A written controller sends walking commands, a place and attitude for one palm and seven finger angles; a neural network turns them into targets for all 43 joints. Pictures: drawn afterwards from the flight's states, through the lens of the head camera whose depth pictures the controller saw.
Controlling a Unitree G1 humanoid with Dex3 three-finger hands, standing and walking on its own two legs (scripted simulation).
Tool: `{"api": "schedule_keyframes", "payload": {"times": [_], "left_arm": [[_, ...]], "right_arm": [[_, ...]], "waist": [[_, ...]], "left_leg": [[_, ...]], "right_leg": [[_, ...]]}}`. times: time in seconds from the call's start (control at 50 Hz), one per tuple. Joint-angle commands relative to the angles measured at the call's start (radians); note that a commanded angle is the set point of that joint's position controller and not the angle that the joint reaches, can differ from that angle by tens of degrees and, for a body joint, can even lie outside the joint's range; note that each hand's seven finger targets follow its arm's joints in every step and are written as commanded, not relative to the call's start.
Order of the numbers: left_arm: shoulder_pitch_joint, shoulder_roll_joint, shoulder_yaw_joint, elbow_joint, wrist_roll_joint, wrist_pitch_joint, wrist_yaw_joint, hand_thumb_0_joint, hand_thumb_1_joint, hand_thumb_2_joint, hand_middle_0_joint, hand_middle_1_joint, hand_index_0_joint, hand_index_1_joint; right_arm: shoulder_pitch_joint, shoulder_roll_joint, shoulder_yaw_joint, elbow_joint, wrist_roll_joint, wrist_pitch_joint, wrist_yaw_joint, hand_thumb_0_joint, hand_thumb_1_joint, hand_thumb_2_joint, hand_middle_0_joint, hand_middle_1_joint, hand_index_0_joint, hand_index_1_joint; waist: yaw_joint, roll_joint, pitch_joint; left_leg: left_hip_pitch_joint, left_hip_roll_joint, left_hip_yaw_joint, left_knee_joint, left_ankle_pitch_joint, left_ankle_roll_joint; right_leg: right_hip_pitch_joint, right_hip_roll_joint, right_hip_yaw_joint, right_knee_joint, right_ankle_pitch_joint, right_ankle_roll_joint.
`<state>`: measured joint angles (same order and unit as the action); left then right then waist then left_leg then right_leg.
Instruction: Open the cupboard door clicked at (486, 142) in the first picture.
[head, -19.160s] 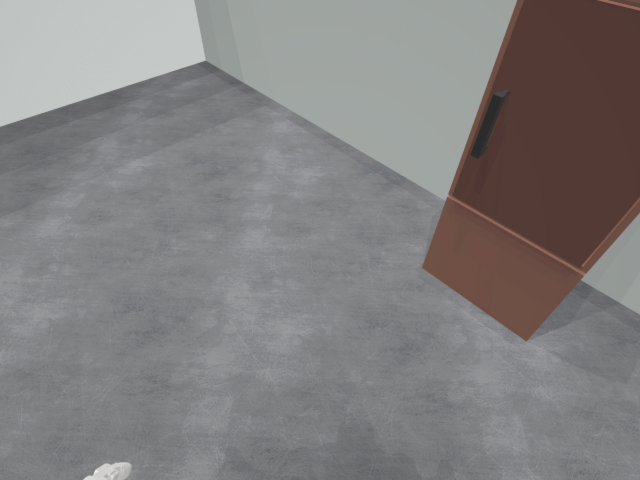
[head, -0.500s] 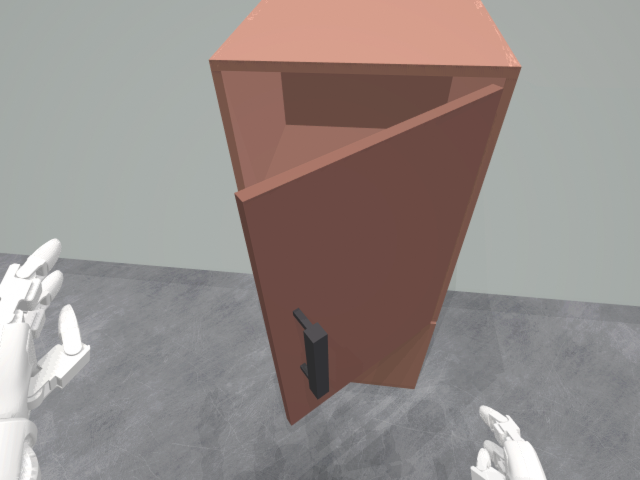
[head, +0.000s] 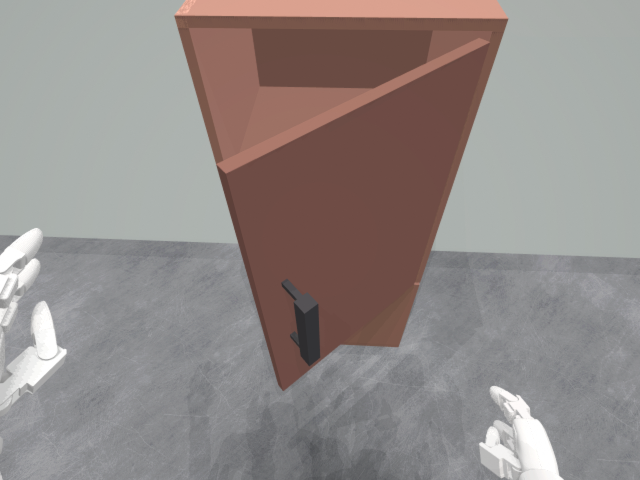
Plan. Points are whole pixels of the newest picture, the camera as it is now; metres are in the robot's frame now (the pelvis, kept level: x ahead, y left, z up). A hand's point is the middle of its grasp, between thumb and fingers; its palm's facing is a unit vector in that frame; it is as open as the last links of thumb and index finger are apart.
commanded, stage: step back with the hand held close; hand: left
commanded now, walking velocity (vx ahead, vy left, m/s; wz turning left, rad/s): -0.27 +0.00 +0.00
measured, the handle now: (300, 323) +0.35 +0.06 -0.06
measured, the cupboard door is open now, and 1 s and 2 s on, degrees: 43 43 43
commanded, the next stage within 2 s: stop stepping back and stand still in 1.24 s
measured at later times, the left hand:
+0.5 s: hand out of the picture +0.10 +0.29 +0.15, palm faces +0.49 -0.71 -0.50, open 7.4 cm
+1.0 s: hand out of the picture +0.02 +0.28 +0.15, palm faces +0.52 -0.71 -0.48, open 7.4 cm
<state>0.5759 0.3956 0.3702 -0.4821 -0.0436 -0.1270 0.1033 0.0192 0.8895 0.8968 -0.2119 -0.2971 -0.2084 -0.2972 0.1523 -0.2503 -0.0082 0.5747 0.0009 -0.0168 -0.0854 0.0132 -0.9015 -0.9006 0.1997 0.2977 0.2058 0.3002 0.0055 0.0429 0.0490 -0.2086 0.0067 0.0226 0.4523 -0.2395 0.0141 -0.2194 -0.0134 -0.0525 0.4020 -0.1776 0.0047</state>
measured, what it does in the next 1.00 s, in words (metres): walks backwards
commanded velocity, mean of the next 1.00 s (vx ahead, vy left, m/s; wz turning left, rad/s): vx -0.34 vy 0.00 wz -0.09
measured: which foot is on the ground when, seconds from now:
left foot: down 0.00-0.86, up 0.88-1.00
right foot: down 0.00-1.00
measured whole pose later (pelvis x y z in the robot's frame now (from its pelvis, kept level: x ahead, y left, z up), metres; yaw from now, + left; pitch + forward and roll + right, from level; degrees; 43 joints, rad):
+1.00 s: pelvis -0.14 +0.00 -0.02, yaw +8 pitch +1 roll +2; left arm 0.54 0.42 0.46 -0.60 -0.01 -0.24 0.13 0.02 0.89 0.90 -0.21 -0.30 -0.21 -0.30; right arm 0.14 -0.20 -0.01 0.63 -0.01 -0.08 -0.04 0.01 -0.90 -0.90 0.20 0.30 0.21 0.30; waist 0.04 -0.12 0.07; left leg -0.43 -0.04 0.05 0.83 -0.43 -0.02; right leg -0.45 0.00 0.15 0.55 -0.13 0.04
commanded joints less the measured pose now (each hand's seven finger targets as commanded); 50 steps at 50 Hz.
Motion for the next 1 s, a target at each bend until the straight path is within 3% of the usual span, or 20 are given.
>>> {"api": "schedule_keyframes", "payload": {"times": [0.0, 0.08, 0.26, 0.32, 0.42, 0.5, 0.52, 0.58, 0.66, 0.7, 0.74, 0.78, 0.8, 0.82, 0.84, 0.86, 0.88, 0.92, 0.96, 0.98], "left_arm": [[0.0, 0.203, 0.189, -0.18, -0.012, -0.068, 0.046, 0.0, 0.9, 0.9, -0.2, -0.3, -0.2, -0.3], [-0.015, 0.19, 0.171, -0.181, -0.004, -0.079, 0.051, 0.0, 0.9, 0.9, -0.2, -0.3, -0.2, -0.3], [-0.089, 0.184, 0.176, -0.219, 0.043, -0.119, 0.058, 0.0, 0.9, 0.9, -0.2, -0.3, -0.2, -0.3], [-0.1, 0.209, 0.208, -0.244, 0.056, -0.138, 0.062, 0.0, 0.9, 0.9, -0.2, -0.3, -0.2, -0.3], [-0.067, 0.218, 0.234, -0.276, 0.048, -0.166, 0.062, 0.0, 0.9, 0.9, -0.2, -0.3, -0.2, -0.3], [-0.113, 0.187, 0.198, -0.256, 0.035, -0.165, 0.065, 0.0, 0.9, 0.9, -0.2, -0.3, -0.2, -0.3], [-0.132, 0.184, 0.191, -0.246, 0.038, -0.166, 0.064, 0.0, 0.9, 0.9, -0.2, -0.3, -0.2, -0.3], [-0.144, 0.177, 0.191, -0.216, 0.04, -0.164, 0.065, 0.0, 0.9, 0.9, -0.2, -0.3, -0.2, -0.3], [-0.125, 0.2, 0.234, -0.246, 0.047, -0.175, 0.056, 0.0, 0.9, 0.9, -0.2, -0.3, -0.2, -0.3], [-0.098, 0.212, 0.264, -0.249, 0.052, -0.181, 0.047, 0.0, 0.9, 0.9, -0.2, -0.3, -0.2, -0.3], [-0.086, 0.21, 0.271, -0.263, 0.053, -0.185, 0.038, 0.0, 0.9, 0.9, -0.2, -0.3, -0.2, -0.3], [-0.104, 0.209, 0.269, -0.275, 0.049, -0.187, 0.032, 0.0, 0.9, 0.9, -0.2, -0.3, -0.2, -0.3], [-0.093, 0.217, 0.262, -0.281, 0.04, -0.189, 0.031, 0.0, 0.9, 0.9, -0.2, -0.3, -0.2, -0.3], [-0.093, 0.253, 0.266, -0.296, 0.033, -0.19, 0.038, 0.0, 0.9, 0.9, -0.2, -0.3, -0.2, -0.3], [-0.092, 0.243, 0.232, -0.276, 0.022, -0.171, 0.047, 0.0, 0.9, 0.9, -0.2, -0.3, -0.2, -0.3], [-0.113, 0.253, 0.223, -0.284, 0.025, -0.159, 0.054, 0.0, 0.9, 0.9, -0.2, -0.3, -0.2, -0.3], [-0.121, 0.255, 0.226, -0.29, 0.026, -0.157, 0.055, 0.0, 0.9, 0.9, -0.2, -0.3, -0.2, -0.3], [-0.137, 0.259, 0.231, -0.303, 0.027, -0.159, 0.059, 0.0, 0.9, 0.9, -0.2, -0.3, -0.2, -0.3], [-0.108, 0.218, 0.2, -0.286, 0.014, -0.155, 0.061, 0.0, 0.9, 0.9, -0.2, -0.3, -0.2, -0.3], [-0.114, 0.218, 0.197, -0.301, 0.009, -0.165, 0.064, 0.0, 0.9, 0.9, -0.2, -0.3, -0.2, -0.3]], "right_arm": [[-0.094, -0.091, -0.044, -0.166, 0.004, -0.035, -0.016, 0.0, -0.9, -0.9, 0.2, 0.3, 0.2, 0.3], [-0.089, -0.102, -0.045, -0.167, 0.005, -0.041, -0.018, 0.0, -0.9, -0.9, 0.2, 0.3, 0.2, 0.3], [-0.076, -0.127, -0.04, -0.188, -0.001, -0.078, -0.015, 0.0, -0.9, -0.9, 0.2, 0.3, 0.2, 0.3], [-0.068, -0.13, -0.046, -0.189, -0.003, -0.096, -0.013, 0.0, -0.9, -0.9, 0.2, 0.3, 0.2, 0.3], [-0.045, -0.121, -0.05, -0.176, -0.01, -0.124, -0.008, 0.0, -0.9, -0.9, 0.2, 0.3, 0.2, 0.3], [-0.032, -0.119, -0.046, -0.148, -0.009, -0.137, -0.006, 0.0, -0.9, -0.9, 0.2, 0.3, 0.2, 0.3], [-0.036, -0.122, -0.048, -0.14, -0.01, -0.14, -0.009, 0.0, -0.9, -0.9, 0.2, 0.3, 0.2, 0.3], [-0.039, -0.125, -0.049, -0.139, -0.002, -0.144, -0.011, 0.0, -0.9, -0.9, 0.2, 0.3, 0.2, 0.3], [-0.067, -0.124, -0.054, -0.155, -0.002, -0.153, -0.009, 0.0, -0.9, -0.9, 0.2, 0.3, 0.2, 0.3], [-0.078, -0.127, -0.064, -0.163, -0.006, -0.153, 0.0, 0.0, -0.9, -0.9, 0.2, 0.3, 0.2, 0.3], [-0.082, -0.128, -0.069, -0.17, -0.004, -0.154, 0.008, 0.0, -0.9, -0.9, 0.2, 0.3, 0.2, 0.3], [-0.075, -0.117, -0.071, -0.168, -0.007, -0.157, 0.014, 0.0, -0.9, -0.9, 0.2, 0.3, 0.2, 0.3], [-0.061, -0.1, -0.074, -0.166, -0.003, -0.161, 0.018, 0.0, -0.9, -0.9, 0.2, 0.3, 0.2, 0.3], [-0.044, -0.086, -0.074, -0.147, -0.007, -0.159, 0.024, 0.0, -0.9, -0.9, 0.2, 0.3, 0.2, 0.3], [-0.046, -0.062, -0.07, -0.112, -0.013, -0.148, 0.033, 0.0, -0.9, -0.9, 0.2, 0.3, 0.2, 0.3], [-0.062, -0.056, -0.071, -0.102, -0.018, -0.134, 0.04, 0.0, -0.9, -0.9, 0.2, 0.3, 0.2, 0.3], [-0.055, -0.05, -0.068, -0.1, -0.02, -0.128, 0.041, 0.0, -0.9, -0.9, 0.2, 0.3, 0.2, 0.3], [-0.069, -0.043, -0.056, -0.102, -0.018, -0.121, 0.035, 0.0, -0.9, -0.9, 0.2, 0.3, 0.2, 0.3], [-0.078, -0.047, -0.037, -0.079, -0.007, -0.111, 0.012, 0.0, -0.9, -0.9, 0.2, 0.3, 0.2, 0.3], [-0.078, -0.07, -0.043, -0.075, -0.004, -0.115, 0.0, 0.0, -0.9, -0.9, 0.2, 0.3, 0.2, 0.3]], "waist": [[0.006, -0.04, -0.202], [0.006, 0.012, -0.162], [0.004, 0.061, -0.062], [0.005, 0.075, -0.084], [-0.004, 0.052, -0.107], [-0.013, 0.001, -0.079], [-0.016, 0.02, -0.065], [-0.01, 0.035, -0.082], [0.01, 0.113, -0.144], [0.017, 0.139, -0.136], [0.014, 0.119, -0.113], [0.008, 0.028, -0.069], [-0.002, -0.067, -0.062], [-0.009, -0.192, -0.079], [0.005, -0.285, -0.129], [0.01, -0.307, -0.146], [0.001, -0.328, -0.175], [-0.004, -0.26, -0.167], [-0.023, -0.075, -0.143], [-0.027, 0.097, -0.149]], "left_leg": [[-0.003, 0.048, -0.04, -0.027, 0.335, 0.003], [-0.083, 0.062, -0.06, -0.07, 0.217, 0.017], [-0.494, 0.107, -0.135, -0.179, -0.39, 0.086], [-0.528, 0.107, -0.158, -0.16, -0.448, 0.095], [-0.444, 0.071, -0.137, -0.062, -0.416, 0.078], [-0.387, 0.059, -0.119, -0.031, -0.368, 0.056], [-0.388, 0.064, -0.121, -0.038, -0.38, 0.056], [-0.473, 0.103, -0.149, -0.105, -0.428, 0.071], [-0.611, 0.181, -0.204, -0.19, -0.452, 0.114], [-0.699, 0.224, -0.206, -0.194, -0.524, 0.144], [-0.729, 0.241, -0.198, -0.189, -0.578, 0.146], [-0.669, 0.171, -0.123, -0.054, -0.545, 0.111], [-0.505, 0.073, -0.044, 0.121, -0.459, 0.052], [-0.283, -0.003, 0.006, 0.335, -0.326, -0.012], [-0.15, -0.037, 0.005, 0.563, -0.255, -0.042], [-0.167, -0.031, -0.024, 0.7, -0.265, -0.045], [-0.189, -0.024, -0.032, 0.709, -0.256, -0.044], [-0.107, -0.012, -0.003, 0.466, -0.234, -0.04], [-0.036, -0.043, 0.02, 0.073, -0.108, -0.041], [-0.046, 0.029, -0.015, -0.088, 0.012, -0.03]], "right_leg": [[0.098, -0.05, 0.05, 0.002, 0.327, -0.004], [0.091, -0.03, 0.047, 0.012, 0.191, 0.003], [0.231, 0.008, 0.081, 0.119, -0.08, 0.015], [0.239, 0.021, 0.094, 0.145, -0.103, 0.012], [0.123, 0.003, 0.173, 0.102, -0.103, -0.012], [0.017, -0.008, 0.186, 0.069, -0.125, -0.014], [0.0, -0.003, 0.182, 0.065, -0.146, -0.012], [0.081, 0.03, 0.148, 0.166, -0.109, 0.005], [0.268, 0.086, 0.108, 0.399, 0.08, 0.02], [0.325, 0.099, 0.125, 0.469, 0.039, 0.021], [0.314, 0.11, 0.128, 0.488, -0.017, 0.015], [0.171, 0.062, 0.241, 0.346, -0.082, -0.024], [-0.04, -0.029, 0.407, 0.14, -0.138, -0.074], [-0.269, -0.167, 0.573, -0.069, -0.178, -0.136], [-0.367, -0.285, 0.651, -0.191, -0.192, -0.19], [-0.338, -0.312, 0.642, -0.2, -0.102, -0.212], [-0.275, -0.293, 0.582, -0.163, 0.01, -0.201], [-0.229, -0.216, 0.426, -0.069, 0.272, -0.153], [-0.195, -0.099, 0.293, 0.057, 0.308, -0.071], [-0.148, -0.04, 0.249, 0.191, 0.25, -0.033]]}}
